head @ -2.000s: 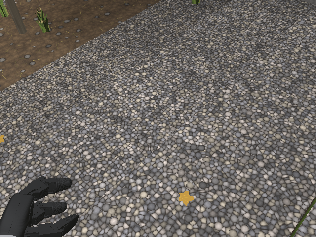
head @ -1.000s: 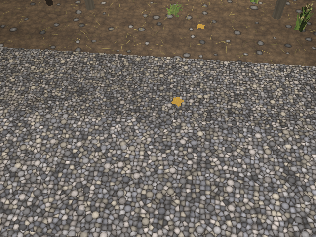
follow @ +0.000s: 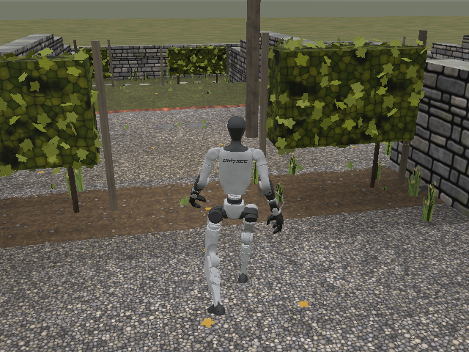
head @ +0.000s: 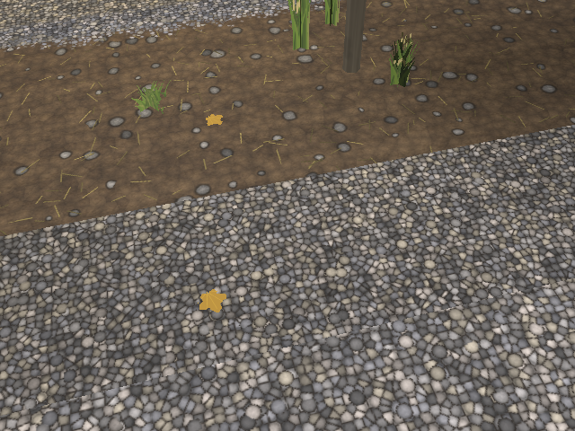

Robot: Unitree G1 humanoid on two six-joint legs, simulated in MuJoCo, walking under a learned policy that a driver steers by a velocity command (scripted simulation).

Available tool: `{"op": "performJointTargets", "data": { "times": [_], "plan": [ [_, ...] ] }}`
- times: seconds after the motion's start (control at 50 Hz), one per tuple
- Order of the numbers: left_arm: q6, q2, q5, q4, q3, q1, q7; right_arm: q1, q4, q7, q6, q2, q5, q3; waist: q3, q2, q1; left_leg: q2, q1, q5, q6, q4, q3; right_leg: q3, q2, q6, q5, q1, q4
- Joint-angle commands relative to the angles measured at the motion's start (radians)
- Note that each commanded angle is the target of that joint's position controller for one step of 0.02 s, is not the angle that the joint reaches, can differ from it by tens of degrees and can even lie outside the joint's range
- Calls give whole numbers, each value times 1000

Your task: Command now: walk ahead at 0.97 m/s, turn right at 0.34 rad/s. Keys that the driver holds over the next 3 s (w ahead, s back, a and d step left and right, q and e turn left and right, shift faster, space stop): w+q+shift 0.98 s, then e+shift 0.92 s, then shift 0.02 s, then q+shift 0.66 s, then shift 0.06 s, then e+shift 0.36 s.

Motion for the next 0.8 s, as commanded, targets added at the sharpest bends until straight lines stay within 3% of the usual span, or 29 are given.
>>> {"op": "performJointTargets", "data": {
  "times": [0.02, 0.04, 0.06, 0.08, 0.1, 0.12, 0.14, 0.16, 0.18, 0.2, 0.24, 0.3, 0.36, 0.4, 0.42, 0.44, 0.46, 0.48, 0.5, 0.52, 0.54, 0.6, 0.62, 0.64, 0.66, 0.7, 0.72, 0.76, 0.8],
  "plan": [
    [37, 190, 56, 228, 79, 635, 56, -281, -66, 1, -14, -117, 33, -24, 37, -142, 401, -101, -746, 110, 71, 1149, -124, 133, -102, -133, 128, 807, -322],
    [-11, 223, 103, 192, 38, 547, 51, -119, -142, 5, -47, 68, 3, 33, -106, -392, 188, -168, -1113, -316, 134, 1351, -459, 193, -177, -89, 559, 1067, 180],
    [-20, 144, 106, 183, 17, 570, 48, -15, -109, 17, -72, 34, 45, 34, -309, -275, 177, -182, -1154, -224, 162, 1258, -646, 310, -249, -175, 436, 1110, 240],
    [-14, 84, 70, 180, 11, 543, 42, -32, -97, 15, -70, -29, 58, 18, -357, -17, 156, -116, -1147, -138, 172, 1121, -625, 341, -271, -186, -14, 1002, 131],
    [-14, 113, 42, 195, 25, 436, 45, -127, -130, 1, -63, -31, 79, 14, -250, 105, 105, -101, -1242, 6, 133, 1042, -521, 537, -351, -241, -460, 811, -98],
    [-25, 120, 36, 216, 18, 360, 46, -171, -147, -18, -36, 12, 81, 29, -156, 59, 61, -53, -1310, 73, 124, 1126, -460, 733, -436, -230, -715, 622, -219],
    [-57, 63, 46, 194, -1, 304, 32, -143, -131, -16, -13, -11, 69, 33, -91, 122, 30, 12, -1292, 145, 158, 1109, -517, 799, -467, -208, -750, 447, -207],
    [-78, -35, 63, 201, -32, 256, 31, -181, -130, -9, 11, -9, 73, 25, 2, 149, -6, 53, -1273, 322, 191, 964, -579, 657, -420, -104, -743, 240, -201],
    [-79, -32, 59, 214, -35, 179, 47, -201, -141, 6, 39, 14, 50, 25, 104, 91, -61, 82, -1152, 412, 154, 751, -546, 412, -314, -33, -730, 6, -260],
    [-83, -14, 75, 188, -36, 102, 69, -241, -154, 13, 43, 9, 33, 20, 152, -12, -64, 77, -1044, 496, 121, 559, -508, 249, -219, 3, -720, -115, -312],
    [-100, -28, 94, 200, -46, 150, 110, -325, -169, 23, 30, 19, 8, 27, 147, -69, -17, 46, -985, 670, 87, 377, -439, 86, -144, 36, -437, -75, -307],
    [-88, 30, 52, 245, -26, 309, 147, -483, -224, 49, 18, 55, 10, 49, 122, 41, 77, 11, -1173, 687, 152, 180, -367, 19, -187, 82, -74, 318, -287],
    [-46, 77, 57, 237, -16, 322, 171, -551, -267, 101, -6, 21, 22, 29, 114, 67, 72, -110, -1118, 705, 220, -97, -188, -97, -175, 163, 289, 538, -249],
    [-22, 141, 80, 188, 2, 209, 197, -224, -194, 109, 15, -58, 23, -27, -107, -105, -115, -223, -608, 595, 223, 93, -110, -133, -183, 162, 767, 427, 32],
    [-16, 168, 77, 141, 9, 70, 192, 98, -107, 94, 39, -157, 31, -78, -205, -108, -291, -222, -251, 497, 272, 155, -181, -102, -180, 164, 824, 240, 360],
    [-27, 147, 45, 109, 9, -85, 173, 328, -25, 74, 54, -186, 36, -90, -169, 98, -415, -150, -67, 562, 343, 29, -317, -103, -19, 178, -33, 14, 940],
    [-58, -57, 49, 49, -39, -58, 134, 237, -6, 80, 48, -98, -10, -47, -64, 460, -230, -154, -125, 472, 396, -98, -576, 45, 158, 152, -1027, -236, 1268],
    [-101, -116, 3, -58, -62, 82, 107, 40, -98, 74, 14, -66, -51, -15, -170, 558, -29, 52, -62, 173, 570, -370, -1132, 269, 148, 124, -1076, -457, 1263],
    [-124, -14, -2, -70, -45, 15, 94, -38, -148, 67, -7, -30, -47, -26, -119, 217, -33, 85, -205, 34, 540, -550, -1247, 291, 112, 62, -929, -397, 1049],
    [-119, 7, 0, -62, -28, -8, 99, -130, -169, 71, -23, -48, -33, -32, -8, -43, 47, 65, -438, 8, 482, -562, -1158, 274, 68, 39, -824, -290, 880],
    [-100, -14, 14, -50, -32, 28, 106, -223, -196, 75, -42, -79, -20, -40, 10, -59, 111, 28, -590, 95, 485, -522, -1098, 280, 36, 61, -799, -198, 808],
    [-53, 44, 49, -58, -12, 12, 119, -286, -233, 51, -44, -45, 23, -24, 5, -84, 134, -94, -782, 432, 457, -448, -859, 263, -19, 136, -782, -47, 497],
    [-51, 4, 75, -84, -27, -36, 112, -264, -225, 34, -26, -68, 30, -32, -9, -55, 112, -114, -805, 622, 453, -414, -801, 210, -12, 152, -735, -17, 435],
    [-58, -16, 84, -78, -31, -29, 93, -218, -219, 15, -8, -91, 12, -42, -63, -16, 76, -119, -777, 716, 438, -346, -776, 203, -14, 138, -540, -3, 463],
    [-71, 22, 55, -94, -9, -94, 79, -102, -179, -3, -7, -76, 9, -41, -64, 24, 24, -138, -651, 583, 410, -275, -797, 285, -24, 114, -392, -148, 366],
    [-78, -29, 73, -154, -24, -258, 57, -16, -128, -26, 3, -28, 38, -23, -15, 62, -53, -173, -693, 308, 377, -259, -791, 254, 13, 110, -169, -133, 107],
    [-85, -62, 80, -169, -36, -303, 47, -7, -111, -32, 9, -29, 28, -17, -20, 68, -76, -185, -730, 238, 360, -245, -779, 229, 36, 108, -81, -72, 62],
    [-100, -52, 72, -186, -27, -308, 21, -12, -94, -33, 18, -54, 18, -18, -31, 130, -79, -190, -786, 210, 338, -204, -786, 221, 71, 93, -24, 48, 42],
    [-118, -30, 49, -202, -16, -324, 15, -16, -84, -31, 24, -46, 34, -16, -13, 154, -79, -180, -766, 229, 311, -160, -821, 236, 57, 98, -71, 109, -7]
  ]
}}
